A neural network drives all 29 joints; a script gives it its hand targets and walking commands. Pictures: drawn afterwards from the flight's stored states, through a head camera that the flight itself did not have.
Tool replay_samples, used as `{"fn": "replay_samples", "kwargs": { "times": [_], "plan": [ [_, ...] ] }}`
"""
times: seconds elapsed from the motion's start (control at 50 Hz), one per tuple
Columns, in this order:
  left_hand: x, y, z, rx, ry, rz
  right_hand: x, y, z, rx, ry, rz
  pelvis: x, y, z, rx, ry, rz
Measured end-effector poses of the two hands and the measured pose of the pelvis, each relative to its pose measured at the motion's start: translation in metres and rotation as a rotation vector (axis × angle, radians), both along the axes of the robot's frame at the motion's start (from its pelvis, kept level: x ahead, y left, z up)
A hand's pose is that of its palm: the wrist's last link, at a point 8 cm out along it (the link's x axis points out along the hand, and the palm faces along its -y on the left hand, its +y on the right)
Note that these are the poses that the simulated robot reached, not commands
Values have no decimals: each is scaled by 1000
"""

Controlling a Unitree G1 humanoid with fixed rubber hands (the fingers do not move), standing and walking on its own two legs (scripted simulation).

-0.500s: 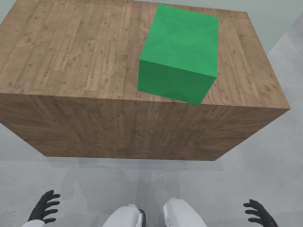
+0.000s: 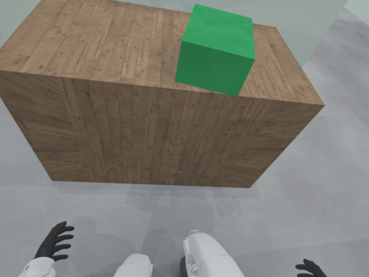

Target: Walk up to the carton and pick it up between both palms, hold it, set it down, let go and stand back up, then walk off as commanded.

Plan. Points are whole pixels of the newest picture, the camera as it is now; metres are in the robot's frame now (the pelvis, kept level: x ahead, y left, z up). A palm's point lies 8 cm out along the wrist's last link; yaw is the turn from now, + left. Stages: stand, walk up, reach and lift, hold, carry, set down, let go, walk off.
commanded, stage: walk off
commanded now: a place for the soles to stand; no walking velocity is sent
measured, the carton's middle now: (215, 48) +0.82 -0.11 +0.06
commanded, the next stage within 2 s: none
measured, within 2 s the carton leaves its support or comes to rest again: neither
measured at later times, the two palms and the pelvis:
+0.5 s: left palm out of the picture -0.01 +0.17 -0.08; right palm out of the picture -0.08 -0.42 -0.05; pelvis -0.17 -0.12 +0.00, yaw -3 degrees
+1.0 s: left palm out of the picture -0.30 +0.18 -0.05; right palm out of the picture -0.32 -0.43 -0.02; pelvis -0.40 -0.13 +0.03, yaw +1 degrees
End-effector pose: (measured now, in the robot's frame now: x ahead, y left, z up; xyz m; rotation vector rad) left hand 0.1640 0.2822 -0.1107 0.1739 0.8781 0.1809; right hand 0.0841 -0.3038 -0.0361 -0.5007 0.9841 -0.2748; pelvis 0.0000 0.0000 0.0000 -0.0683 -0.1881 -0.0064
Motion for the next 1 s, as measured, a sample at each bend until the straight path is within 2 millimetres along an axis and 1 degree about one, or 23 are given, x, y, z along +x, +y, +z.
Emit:
{"fn": "replay_samples", "kwargs": {
  "times": [0.04, 0.1, 0.16, 0.2, 0.26, 0.32, 0.42, 0.44, 0.48, 0.52, 0.56, 0.62, 0.68, 0.72, 0.78, 0.82, 0.86, 0.9, 0.92, 0.94, 1.0],
  "plan": [
    [-10, -4, 2, -13, 12, -9, -14, -2, 12, -15, -6, -11, -11, -1, 7, -12, 7, -14],
    [-30, -8, 10, -17, 47, -17, -29, -6, 26, -29, -1, -13, -28, -4, 20, -14, 63, -26],
    [-54, -15, 11, -11, 110, -38, -45, -15, 34, -44, 14, -20, -47, -11, 30, -11, 123, -44],
    [-67, -22, 9, -6, 140, -54, -61, -24, 34, -54, 25, -33, -60, -18, 32, -9, 149, -59],
    [-82, -39, 5, -4, 154, -85, -89, -40, 30, -61, 35, -62, -79, -32, 29, -4, 164, -84],
    [-97, -58, 6, 7, 144, -107, -115, -58, 21, -48, 26, -81, -100, -49, 24, 13, 152, -100],
    [-130, -95, 13, 41, 88, -116, -152, -97, -4, 0, -26, -81, -140, -90, 9, 59, 102, -97],
    [-140, -102, 16, 48, 74, -111, -157, -105, -11, 12, -37, -74, -149, -100, 6, 62, 82, -86],
    [-165, -108, 25, 66, 42, -77, -162, -116, -18, 36, -54, -44, -165, -115, 4, 75, 43, -48],
    [-189, -110, 39, 93, 20, -48, -164, -122, -17, 57, -90, -16, -180, -123, 8, 98, 29, -23],
    [-210, -110, 56, 125, 13, -36, -171, -126, -13, 75, -116, -1, -197, -128, 15, 105, 30, -19],
    [-239, -111, 75, 158, 13, -29, -198, -130, -7, 95, -103, 8, -225, -132, 28, 106, 43, -19],
    [-266, -113, 84, 165, 10, -26, -233, -132, -1, 107, -73, 12, -255, -135, 37, 103, 53, -18],
    [-285, -112, 86, 164, -4, -16, -260, -133, 1, 109, -49, 20, -275, -135, 39, 97, 51, -11],
    [-316, -109, 81, 155, -29, 1, -302, -131, -2, 110, -17, 28, -306, -132, 35, 81, 35, 3],
    [-340, -105, 72, 141, -49, 15, -333, -127, -6, 107, -1, 36, -328, -129, 27, 63, 19, 16],
    [-368, -102, 56, 124, -54, 32, -366, -125, -16, 102, 24, 35, -353, -127, 16, 59, -8, 34],
    [-398, -105, 49, 106, -32, 38, -391, -124, -16, 106, 22, 10, -370, -127, 16, 71, -52, 36],
    [-411, -105, 49, 100, -27, 42, -399, -125, -12, 103, 8, 6, -376, -127, 19, 67, -62, 35],
    [-424, -105, 51, 96, -22, 48, -402, -126, -6, 101, -12, 7, -381, -128, 22, 62, -59, 33],
    [-459, -106, 57, 84, 12, 54, -400, -128, 14, 94, -71, 23, -395, -131, 34, 57, 6, 22]
  ]
}}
